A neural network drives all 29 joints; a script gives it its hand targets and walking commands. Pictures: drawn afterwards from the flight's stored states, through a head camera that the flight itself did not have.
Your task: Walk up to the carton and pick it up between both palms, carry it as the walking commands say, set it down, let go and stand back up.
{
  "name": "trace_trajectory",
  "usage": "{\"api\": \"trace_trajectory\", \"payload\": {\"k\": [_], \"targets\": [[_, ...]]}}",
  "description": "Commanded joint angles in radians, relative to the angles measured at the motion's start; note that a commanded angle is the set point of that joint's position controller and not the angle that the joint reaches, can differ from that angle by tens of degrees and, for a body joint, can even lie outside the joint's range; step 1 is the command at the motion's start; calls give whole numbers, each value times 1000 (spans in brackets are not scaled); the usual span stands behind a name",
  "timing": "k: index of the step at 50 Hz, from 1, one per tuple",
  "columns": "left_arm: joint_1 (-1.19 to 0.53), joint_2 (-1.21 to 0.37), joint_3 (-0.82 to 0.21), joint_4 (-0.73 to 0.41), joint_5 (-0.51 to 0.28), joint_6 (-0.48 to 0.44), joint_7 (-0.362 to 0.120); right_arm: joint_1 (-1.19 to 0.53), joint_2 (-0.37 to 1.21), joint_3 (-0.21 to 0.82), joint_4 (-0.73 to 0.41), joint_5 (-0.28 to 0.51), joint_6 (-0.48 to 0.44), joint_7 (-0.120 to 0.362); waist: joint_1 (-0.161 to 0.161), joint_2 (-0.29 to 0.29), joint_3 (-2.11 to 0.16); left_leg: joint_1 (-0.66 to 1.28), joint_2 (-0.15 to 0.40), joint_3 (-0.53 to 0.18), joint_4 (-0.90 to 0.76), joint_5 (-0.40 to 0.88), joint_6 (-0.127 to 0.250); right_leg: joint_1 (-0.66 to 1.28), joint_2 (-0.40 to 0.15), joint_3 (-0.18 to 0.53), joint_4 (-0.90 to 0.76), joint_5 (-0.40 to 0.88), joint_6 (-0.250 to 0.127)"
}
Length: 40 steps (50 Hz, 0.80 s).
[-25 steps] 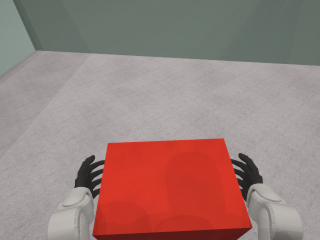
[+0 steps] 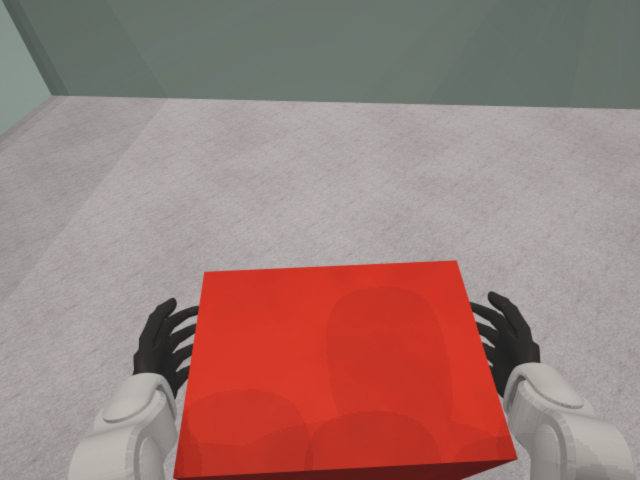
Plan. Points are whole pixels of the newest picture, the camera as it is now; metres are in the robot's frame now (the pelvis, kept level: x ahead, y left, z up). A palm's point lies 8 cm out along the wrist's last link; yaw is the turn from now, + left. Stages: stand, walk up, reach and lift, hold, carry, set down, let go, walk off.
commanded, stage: carry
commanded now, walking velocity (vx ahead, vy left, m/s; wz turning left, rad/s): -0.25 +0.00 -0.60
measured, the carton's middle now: (335, 387) +0.25 +0.00 +0.02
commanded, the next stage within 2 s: none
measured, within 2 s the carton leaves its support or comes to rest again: neither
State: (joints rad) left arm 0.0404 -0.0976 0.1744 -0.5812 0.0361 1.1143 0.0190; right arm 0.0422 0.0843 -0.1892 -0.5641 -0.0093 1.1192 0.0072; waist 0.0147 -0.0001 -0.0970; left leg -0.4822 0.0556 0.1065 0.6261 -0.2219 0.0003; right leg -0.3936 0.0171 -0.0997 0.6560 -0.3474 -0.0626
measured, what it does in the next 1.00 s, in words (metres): walks backwards, turning right: left foot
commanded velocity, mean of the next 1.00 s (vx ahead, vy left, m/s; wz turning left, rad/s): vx -0.25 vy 0.00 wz -0.60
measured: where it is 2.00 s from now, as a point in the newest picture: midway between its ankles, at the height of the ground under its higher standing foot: outside the picture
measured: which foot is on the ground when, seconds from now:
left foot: down 0.00-0.38, up 0.40-0.64, down 0.66-1.00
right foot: down 0.00-0.66, up 0.68-1.00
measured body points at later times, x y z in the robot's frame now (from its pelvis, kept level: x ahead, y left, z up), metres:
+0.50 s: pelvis -0.10 +0.00 +0.00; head -0.07 +0.00 +0.45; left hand +0.17 +0.14 +0.07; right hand +0.10 -0.23 +0.07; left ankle -0.04 +0.13 -0.67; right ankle -0.03 -0.09 -0.72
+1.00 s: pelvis -0.22 +0.03 +0.01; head -0.20 +0.03 +0.46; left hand +0.09 +0.07 +0.10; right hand -0.10 -0.24 +0.10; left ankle -0.15 +0.14 -0.72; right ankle -0.30 -0.07 -0.69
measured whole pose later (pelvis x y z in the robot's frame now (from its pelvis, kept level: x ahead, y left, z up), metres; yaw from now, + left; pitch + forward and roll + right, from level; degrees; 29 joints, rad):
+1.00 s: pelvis -0.22 +0.03 +0.01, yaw -30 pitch +4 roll -3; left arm 0.04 -0.06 0.16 -0.63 0.03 1.18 0.01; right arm 0.10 0.13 -0.19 -0.65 -0.05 1.15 0.02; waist 0.03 0.02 -0.07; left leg -0.37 0.23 0.28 0.63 -0.31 -0.03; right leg -0.42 -0.05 -0.13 0.79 -0.43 0.02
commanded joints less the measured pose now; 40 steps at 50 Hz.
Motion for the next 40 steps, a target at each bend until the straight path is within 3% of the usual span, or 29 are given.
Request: {"api": "trace_trajectory", "payload": {"k": [1,5,8,10,12,13,14,15,17,18,19,20,21,22,23,25,27,30,31,32,33,34,35,36,37,39,40], "targets": [[-325,-610,-766,-113,-282,54,-52,-333,596,716,-120,244,42,37,-14,-54,-230,145,114,-68,66,275,-31,59,-215,193,-50,624,-14],[-358,-652,-776,-127,-285,63,-50,-375,639,741,-148,265,48,43,-13,-86,-171,112,89,-61,68,64,-34,-13,-224,273,-119,430,-41],[-361,-677,-785,-140,-281,62,-50,-386,663,757,-165,279,45,51,-11,-44,-154,141,112,-85,7,2,-23,-85,-189,268,-133,241,-29],[-357,-686,-792,-145,-279,62,-50,-379,671,762,-168,280,44,55,-12,23,-146,186,163,-122,-72,-12,-4,-150,-145,224,-106,95,-7],[-339,-695,-799,-138,-281,64,-53,-366,669,763,-162,272,45,56,-7,140,-159,164,270,-176,-172,-35,31,-136,-88,139,49,-29,7],[-334,-695,-804,-136,-288,67,-57,-347,665,761,-155,263,47,54,-9,172,-175,105,331,-190,-215,-59,56,-86,-70,97,168,-63,9],[-331,-698,-814,-140,-302,69,-63,-324,663,760,-152,249,49,51,-9,174,-196,48,371,-186,-239,-57,78,-28,-67,68,257,-92,11],[-327,-703,-821,-141,-313,71,-70,-313,663,764,-156,238,52,48,-2,159,-192,2,375,-153,-249,-66,74,12,-81,57,240,-98,9],[-344,-715,-819,-147,-331,70,-80,-317,663,769,-172,240,54,46,6,88,-156,-11,301,-72,-166,-98,7,31,-87,76,17,-30,-5],[-329,-704,-804,-122,-325,70,-84,-317,652,766,-172,234,56,44,14,-31,-120,-101,231,-46,-90,-230,-35,34,-148,199,-90,-33,-24],[-311,-679,-782,-96,-308,67,-84,-317,650,766,-168,230,60,46,15,-275,-91,-141,90,43,129,-305,-76,-23,-285,448,-323,-8,-72],[-297,-693,-794,-110,-308,64,-89,-364,650,784,-193,242,54,48,12,-291,-97,-121,14,-17,364,-315,-83,-74,-366,580,-389,101,-114],[-326,-701,-805,-144,-307,58,-90,-378,679,793,-183,253,47,53,5,-180,-109,-113,12,-82,471,-285,-78,-76,-357,513,-385,118,-102],[-349,-705,-808,-162,-300,51,-89,-379,695,798,-177,261,38,57,1,-124,-127,-100,18,-99,503,-236,-69,-67,-327,431,-373,110,-78],[-368,-713,-810,-178,-295,44,-88,-374,714,806,-169,268,31,61,-3,-113,-153,-86,16,-98,510,-202,-65,-37,-297,378,-358,166,-58],[-362,-728,-812,-191,-287,36,-85,-365,730,819,-174,275,23,64,-5,-125,-206,-44,-10,-71,406,-214,-65,53,-256,332,-343,269,-29],[-330,-718,-804,-180,-278,29,-82,-356,722,826,-193,275,19,58,2,-155,-225,-15,-51,-57,274,-265,-61,142,-259,372,-362,354,-23],[-291,-674,-792,-157,-258,30,-75,-319,693,808,-175,258,25,48,8,-200,-253,135,-94,-24,8,-307,-48,182,-232,371,-380,412,12],[-284,-663,-791,-149,-253,32,-73,-314,685,798,-166,249,27,46,9,-210,-271,241,-91,4,-114,-270,-47,161,-209,338,-383,410,38],[-282,-654,-793,-138,-249,33,-71,-306,677,790,-154,238,29,45,1,-214,-295,404,-68,35,-276,-172,-41,99,-169,278,-376,378,89],[-299,-643,-793,-128,-243,37,-68,-305,672,781,-136,232,32,44,-2,-143,-274,540,27,-32,-408,-131,-11,-29,-106,218,-313,264,138],[-299,-648,-803,-145,-248,43,-68,-285,660,768,-144,221,34,47,-15,131,-233,594,277,-228,-410,36,86,-237,35,44,-43,95,218],[-321,-647,-818,-177,-261,47,-66,-297,648,762,-163,222,31,51,-1,309,-149,330,530,-310,-330,383,186,-305,5,-10,390,-242,143],[-326,-654,-823,-177,-275,52,-69,-307,649,771,-165,231,34,49,6,172,-123,270,454,-167,-276,587,172,-285,-57,65,550,-209,97],[-359,-676,-835,-185,-292,51,-74,-326,654,767,-171,233,34,50,1,98,-113,234,379,-80,-241,627,155,-268,-60,79,636,-159,89],[-363,-680,-847,-170,-307,55,-72,-327,626,755,-191,238,33,49,-3,128,-101,287,306,-21,-209,666,126,-310,-39,69,725,-81,96],[-374,-673,-851,-171,-310,56,-68,-320,613,746,-196,236,33,47,-2,147,-98,328,285,0,-194,670,113,-325,-36,48,688,-72,106]]}}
